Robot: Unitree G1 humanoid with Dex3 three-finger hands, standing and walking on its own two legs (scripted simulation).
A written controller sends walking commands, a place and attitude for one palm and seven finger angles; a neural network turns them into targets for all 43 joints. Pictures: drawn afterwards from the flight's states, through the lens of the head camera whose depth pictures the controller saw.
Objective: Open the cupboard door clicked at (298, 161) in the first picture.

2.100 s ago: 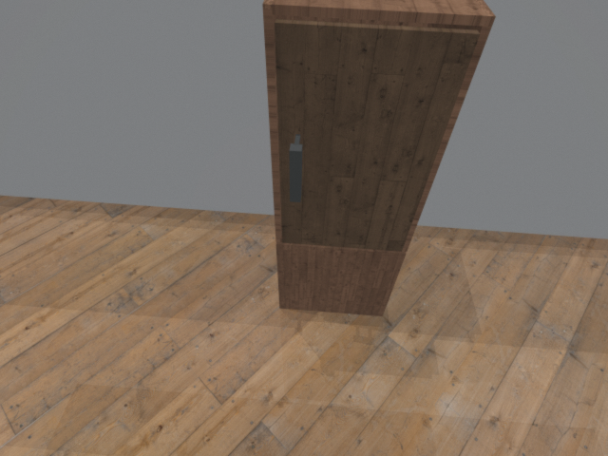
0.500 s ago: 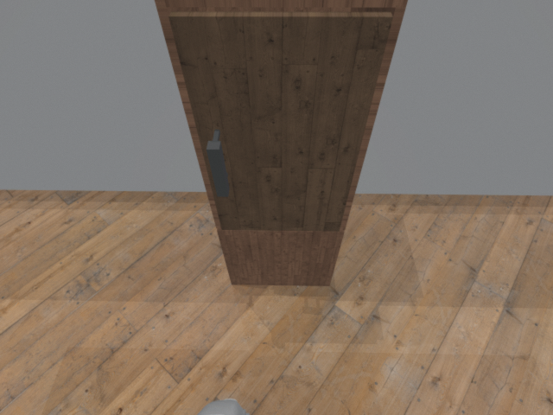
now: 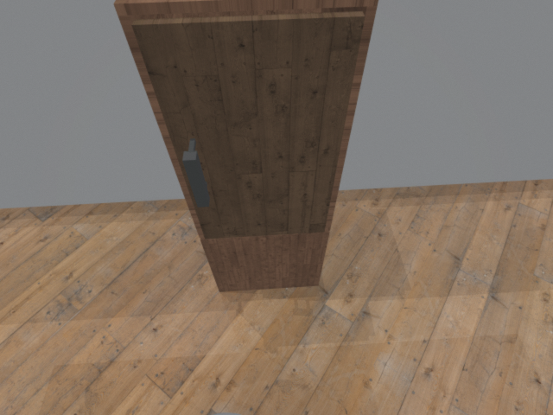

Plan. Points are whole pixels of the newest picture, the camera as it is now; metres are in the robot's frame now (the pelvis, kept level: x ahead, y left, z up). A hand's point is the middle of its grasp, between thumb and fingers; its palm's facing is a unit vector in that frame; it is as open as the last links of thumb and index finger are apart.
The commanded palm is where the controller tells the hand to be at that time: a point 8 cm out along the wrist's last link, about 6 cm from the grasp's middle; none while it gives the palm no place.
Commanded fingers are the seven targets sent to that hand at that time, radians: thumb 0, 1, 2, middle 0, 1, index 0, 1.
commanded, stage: come to a stop and stand still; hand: left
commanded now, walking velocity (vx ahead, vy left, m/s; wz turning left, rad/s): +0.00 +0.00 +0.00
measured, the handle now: (198, 173) +0.56 +0.20 -0.05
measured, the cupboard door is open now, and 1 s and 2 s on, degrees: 0 0 0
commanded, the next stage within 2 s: look again from close up in 0.48 s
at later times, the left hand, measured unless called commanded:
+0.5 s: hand out of the picture +0.03 +0.24 -0.17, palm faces -0.01 -0.97 -0.25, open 7.4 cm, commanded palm none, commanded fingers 0.00 0.90 0.90 -0.20 -0.30 -0.20 -0.30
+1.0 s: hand out of the picture +0.02 +0.21 -0.18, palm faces +0.04 -0.98 -0.19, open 7.4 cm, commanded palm none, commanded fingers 0.00 0.90 0.90 -0.20 -0.30 -0.20 -0.30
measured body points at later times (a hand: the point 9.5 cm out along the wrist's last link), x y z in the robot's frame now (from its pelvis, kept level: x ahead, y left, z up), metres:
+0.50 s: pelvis -0.02 +0.04 +0.00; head -0.02 +0.04 +0.45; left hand +0.03 +0.29 -0.15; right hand -0.01 -0.19 -0.15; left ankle -0.03 +0.10 -0.74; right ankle +0.00 -0.09 -0.74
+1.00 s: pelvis +0.01 +0.03 +0.00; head +0.02 +0.05 +0.45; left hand +0.02 +0.26 -0.16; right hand +0.06 -0.20 -0.15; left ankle -0.03 +0.10 -0.74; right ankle +0.00 -0.09 -0.74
